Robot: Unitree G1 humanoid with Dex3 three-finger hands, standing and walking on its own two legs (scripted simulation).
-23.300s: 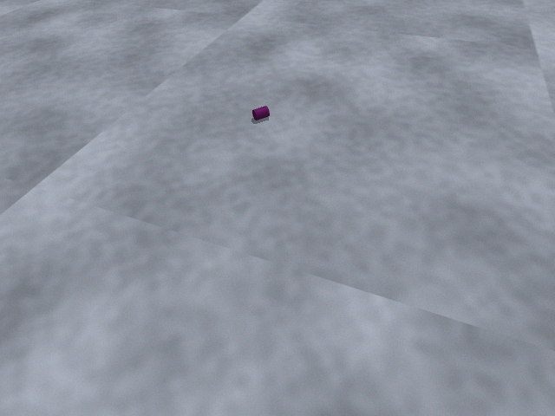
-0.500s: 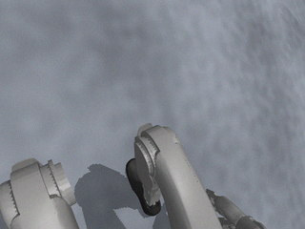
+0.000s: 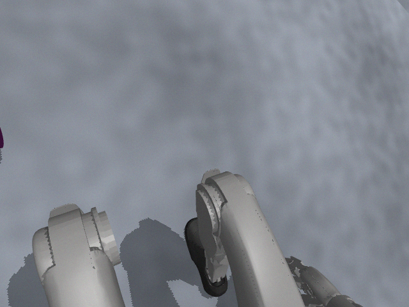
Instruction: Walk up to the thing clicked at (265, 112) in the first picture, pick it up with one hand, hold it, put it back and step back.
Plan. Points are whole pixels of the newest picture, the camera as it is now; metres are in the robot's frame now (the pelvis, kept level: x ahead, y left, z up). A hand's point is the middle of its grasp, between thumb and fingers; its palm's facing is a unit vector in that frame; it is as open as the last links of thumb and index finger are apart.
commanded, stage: settle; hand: left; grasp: from above
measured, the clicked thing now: out of the picture +0.46 +0.36 -0.24
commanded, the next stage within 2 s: lift in 0.40 s
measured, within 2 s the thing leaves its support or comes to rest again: neither
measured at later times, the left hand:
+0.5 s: hand out of the picture +0.43 +0.36 -0.12, palm faces -0.45 -0.06 -0.89, open 9.3 cm
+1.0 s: hand out of the picture +0.39 +0.36 -0.02, palm faces -0.46 -0.12 -0.88, open 9.4 cm
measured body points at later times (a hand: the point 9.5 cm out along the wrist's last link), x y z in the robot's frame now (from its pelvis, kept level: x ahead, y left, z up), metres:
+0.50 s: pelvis -0.01 -0.01 +0.03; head +0.21 +0.10 +0.40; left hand +0.45 +0.36 -0.07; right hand +0.09 -0.27 -0.06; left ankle +0.07 +0.13 -0.28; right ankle +0.11 -0.13 -0.28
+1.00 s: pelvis -0.01 +0.00 +0.09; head +0.19 +0.08 +0.48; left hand +0.41 +0.36 +0.03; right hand +0.11 -0.26 -0.03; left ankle +0.07 +0.13 -0.28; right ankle +0.11 -0.13 -0.28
